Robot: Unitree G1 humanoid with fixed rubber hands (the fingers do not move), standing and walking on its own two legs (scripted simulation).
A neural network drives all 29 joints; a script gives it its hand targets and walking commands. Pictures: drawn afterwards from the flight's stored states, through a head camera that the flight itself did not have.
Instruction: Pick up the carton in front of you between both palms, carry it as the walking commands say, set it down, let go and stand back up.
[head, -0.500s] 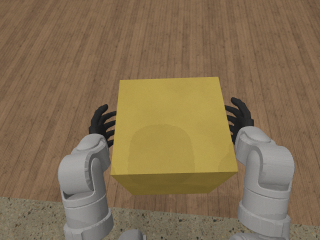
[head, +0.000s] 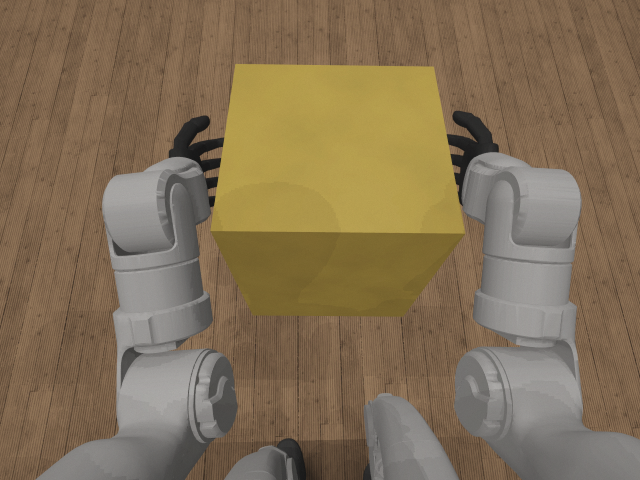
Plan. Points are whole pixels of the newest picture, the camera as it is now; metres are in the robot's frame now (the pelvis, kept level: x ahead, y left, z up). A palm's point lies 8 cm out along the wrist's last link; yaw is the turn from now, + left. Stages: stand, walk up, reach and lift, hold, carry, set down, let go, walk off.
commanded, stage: carry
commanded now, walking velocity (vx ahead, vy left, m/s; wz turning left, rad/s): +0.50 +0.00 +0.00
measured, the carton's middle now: (330, 207) +0.41 -0.02 +0.04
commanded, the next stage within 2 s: none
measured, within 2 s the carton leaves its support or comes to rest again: neither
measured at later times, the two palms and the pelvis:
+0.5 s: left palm out of the picture +0.72 +0.17 +0.20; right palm out of the picture +0.75 -0.13 +0.20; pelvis +0.35 -0.02 +0.04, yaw +1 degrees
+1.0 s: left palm out of the picture +1.06 +0.13 +0.24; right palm out of the picture +1.06 -0.17 +0.25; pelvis +0.67 +0.00 +0.07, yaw +1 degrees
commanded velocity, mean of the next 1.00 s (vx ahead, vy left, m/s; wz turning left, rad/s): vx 0.50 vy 0.00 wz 0.00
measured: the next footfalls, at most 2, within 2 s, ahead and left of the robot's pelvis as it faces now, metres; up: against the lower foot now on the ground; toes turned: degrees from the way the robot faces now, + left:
right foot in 0.18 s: +0.33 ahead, -0.11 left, +0.04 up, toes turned -5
left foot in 0.56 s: +0.58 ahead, +0.09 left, +0.07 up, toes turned +7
